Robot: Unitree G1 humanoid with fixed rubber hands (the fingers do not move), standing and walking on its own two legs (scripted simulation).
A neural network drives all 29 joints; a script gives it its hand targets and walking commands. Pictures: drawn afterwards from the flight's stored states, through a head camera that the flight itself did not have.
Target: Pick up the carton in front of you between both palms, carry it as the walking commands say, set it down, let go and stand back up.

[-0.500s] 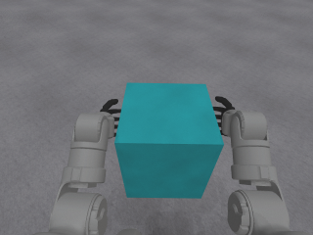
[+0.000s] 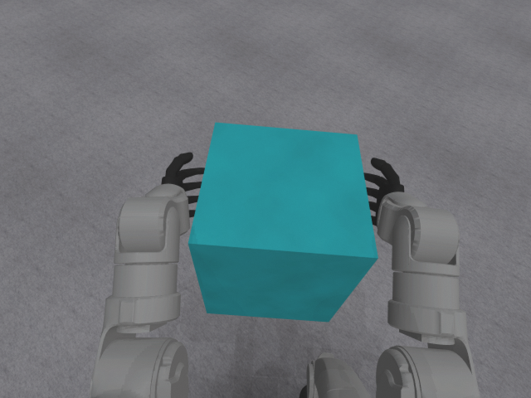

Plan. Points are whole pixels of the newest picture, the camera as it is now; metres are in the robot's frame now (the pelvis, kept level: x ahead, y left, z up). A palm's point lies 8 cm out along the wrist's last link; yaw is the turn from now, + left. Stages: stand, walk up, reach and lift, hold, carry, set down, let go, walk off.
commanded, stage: carry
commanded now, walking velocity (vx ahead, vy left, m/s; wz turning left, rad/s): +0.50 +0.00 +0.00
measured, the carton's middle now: (276, 230) +0.36 +0.00 +0.01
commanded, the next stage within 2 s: none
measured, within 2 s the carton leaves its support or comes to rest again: neither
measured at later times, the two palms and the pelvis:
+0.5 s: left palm (201, 101) +0.58 +0.13 +0.08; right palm (364, 99) +0.60 -0.17 +0.07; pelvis +0.32 -0.04 +0.00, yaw +3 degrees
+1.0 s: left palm (189, 10) +0.91 +0.19 +0.07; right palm (316, 12) +0.90 -0.11 +0.08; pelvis +0.64 +0.05 +0.00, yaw +0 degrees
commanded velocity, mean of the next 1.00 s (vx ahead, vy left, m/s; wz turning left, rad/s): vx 0.50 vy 0.00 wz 0.00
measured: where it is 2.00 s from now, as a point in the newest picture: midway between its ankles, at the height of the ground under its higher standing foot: (254, 144)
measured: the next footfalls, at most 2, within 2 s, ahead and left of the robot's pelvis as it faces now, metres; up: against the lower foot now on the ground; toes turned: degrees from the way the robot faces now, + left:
right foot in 0.26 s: +0.36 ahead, -0.11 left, +0.00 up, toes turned -9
left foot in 0.76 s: +0.69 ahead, +0.13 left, +0.00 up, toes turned +13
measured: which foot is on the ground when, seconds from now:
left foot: down 0.00-0.26, up 0.28-0.74, down 0.76-1.00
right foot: up 0.00-0.24, down 0.26-0.76, up 0.78-1.00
